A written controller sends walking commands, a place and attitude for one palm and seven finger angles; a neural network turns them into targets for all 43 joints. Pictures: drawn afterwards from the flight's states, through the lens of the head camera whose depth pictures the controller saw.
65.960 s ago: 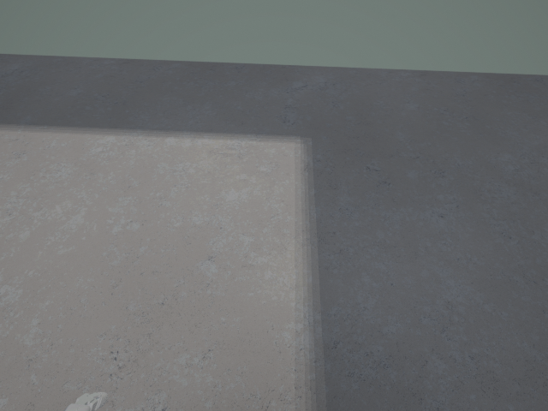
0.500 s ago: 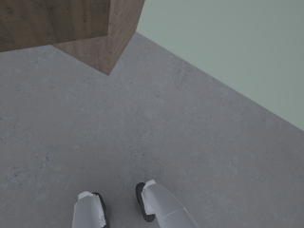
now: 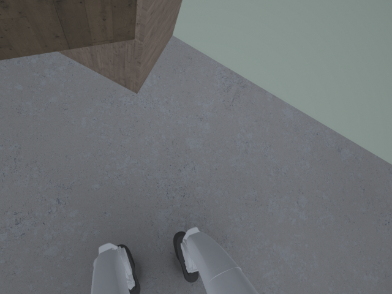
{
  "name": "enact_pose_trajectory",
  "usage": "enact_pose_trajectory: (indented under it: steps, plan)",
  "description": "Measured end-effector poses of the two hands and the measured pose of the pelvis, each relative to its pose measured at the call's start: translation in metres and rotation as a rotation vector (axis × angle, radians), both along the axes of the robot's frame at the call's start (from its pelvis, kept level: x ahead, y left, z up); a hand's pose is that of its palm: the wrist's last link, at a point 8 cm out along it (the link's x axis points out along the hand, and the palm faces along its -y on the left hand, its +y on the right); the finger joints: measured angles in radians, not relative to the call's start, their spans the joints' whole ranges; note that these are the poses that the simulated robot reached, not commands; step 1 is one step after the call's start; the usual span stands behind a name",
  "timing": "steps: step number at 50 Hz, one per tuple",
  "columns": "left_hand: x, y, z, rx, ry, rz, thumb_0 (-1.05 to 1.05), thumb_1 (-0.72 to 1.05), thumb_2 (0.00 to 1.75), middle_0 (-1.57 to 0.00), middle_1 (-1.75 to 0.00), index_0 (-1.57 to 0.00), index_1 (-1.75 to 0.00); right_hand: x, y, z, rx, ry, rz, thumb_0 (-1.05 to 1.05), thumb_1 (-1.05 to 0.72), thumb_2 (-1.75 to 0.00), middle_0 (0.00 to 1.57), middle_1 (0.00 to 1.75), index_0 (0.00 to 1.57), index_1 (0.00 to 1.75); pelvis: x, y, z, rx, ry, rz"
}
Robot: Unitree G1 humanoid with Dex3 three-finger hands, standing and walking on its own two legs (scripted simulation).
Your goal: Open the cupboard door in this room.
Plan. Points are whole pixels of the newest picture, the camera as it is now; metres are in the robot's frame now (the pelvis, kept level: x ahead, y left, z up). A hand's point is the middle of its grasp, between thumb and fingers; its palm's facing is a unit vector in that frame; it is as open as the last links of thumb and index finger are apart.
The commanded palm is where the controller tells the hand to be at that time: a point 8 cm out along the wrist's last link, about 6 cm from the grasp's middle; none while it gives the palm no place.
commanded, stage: move the hooked fingers beside the handle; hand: left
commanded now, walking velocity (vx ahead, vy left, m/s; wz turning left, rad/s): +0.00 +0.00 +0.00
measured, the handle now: out of the picture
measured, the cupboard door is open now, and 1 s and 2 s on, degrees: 47 47 47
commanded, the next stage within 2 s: slide the fingers in behind the handle in 0.58 s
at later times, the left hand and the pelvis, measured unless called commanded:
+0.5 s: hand out of the picture +0.63 +0.32 +0.13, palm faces +0.17 -0.99 +0.00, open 14.0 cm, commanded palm +0.67 +0.30 +0.13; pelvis +0.01 +0.01 +0.00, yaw -1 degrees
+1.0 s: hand out of the picture +0.64 +0.30 +0.13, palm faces +0.15 -0.99 +0.02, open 14.0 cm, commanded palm +0.67 +0.28 +0.13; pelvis +0.00 +0.01 +0.00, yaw +0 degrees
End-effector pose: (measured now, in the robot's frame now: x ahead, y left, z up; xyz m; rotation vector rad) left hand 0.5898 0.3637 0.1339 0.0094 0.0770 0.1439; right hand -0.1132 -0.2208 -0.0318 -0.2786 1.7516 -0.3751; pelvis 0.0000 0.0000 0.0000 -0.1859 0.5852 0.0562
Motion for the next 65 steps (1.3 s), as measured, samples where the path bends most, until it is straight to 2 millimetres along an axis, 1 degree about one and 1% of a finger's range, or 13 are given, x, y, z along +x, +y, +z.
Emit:
enact_pose_trajectory:
  steps: [8,15,23,28,36,49,60,65]
  plan:
    - [0.007,-0.008,-0.002,-0.017,-0.018,-0.004,-0.02,-0.49,0.30,-0.30,-1.20,-0.30,-1.20,0.002,-0.001,0.000,-0.016,-0.015,0.007,0.00,-0.91,-0.90,0.21,0.30,0.21,0.30,0.000,0.002,-0.001,-0.001,0.004,-0.005]
    - [0.013,-0.009,-0.003,-0.005,-0.013,0.009,-0.02,-0.49,0.30,-0.30,-1.20,-0.30,-1.20,-0.001,0.005,0.000,-0.008,-0.003,-0.007,0.00,-0.91,-0.90,0.21,0.30,0.21,0.30,0.001,0.005,-0.002,-0.002,0.010,-0.009]
    - [0.015,-0.001,-0.003,-0.018,-0.016,0.021,-0.02,-0.49,0.30,-0.30,-1.20,-0.30,-1.20,-0.006,0.014,0.003,0.003,0.023,-0.033,0.00,-0.91,-0.90,0.21,0.30,0.21,0.30,0.005,0.006,-0.002,-0.005,0.017,-0.012]
    - [0.014,0.006,0.002,-0.021,-0.026,0.023,-0.02,-0.49,0.30,-0.30,-1.20,-0.30,-1.20,-0.008,0.018,0.008,0.009,0.040,-0.047,0.00,-0.91,-0.90,0.21,0.30,0.21,0.30,0.007,0.006,0.000,-0.007,0.018,-0.008]
    - [0.013,0.008,0.002,-0.019,-0.010,0.013,-0.02,-0.49,0.30,-0.30,-1.20,-0.30,-1.20,-0.007,0.017,0.013,0.009,0.045,-0.038,0.00,-0.91,-0.90,0.21,0.30,0.21,0.30,0.009,0.006,0.003,-0.010,0.015,0.002]
    - [0.017,-0.013,0.000,-0.034,-0.017,0.006,-0.02,-0.49,0.30,-0.30,-1.20,-0.30,-1.20,-0.005,0.008,0.011,-0.002,0.011,-0.010,0.00,-0.91,-0.90,0.21,0.30,0.21,0.30,0.005,0.005,0.002,-0.008,0.005,0.004]
    - [0.018,-0.027,0.006,-0.028,-0.027,0.011,-0.02,-0.49,0.30,-0.30,-1.20,-0.30,-1.20,-0.011,0.012,0.005,0.026,0.005,-0.024,0.00,-0.91,-0.90,0.21,0.30,0.21,0.30,0.001,0.003,0.001,-0.002,-0.001,0.002]
    - [0.019,-0.032,0.005,-0.023,-0.013,0.012,-0.02,-0.49,0.30,-0.30,-1.20,-0.30,-1.20,-0.015,0.013,0.004,0.031,0.005,-0.030,0.00,-0.91,-0.90,0.21,0.30,0.21,0.30,-0.001,0.002,0.000,-0.001,-0.002,0.001]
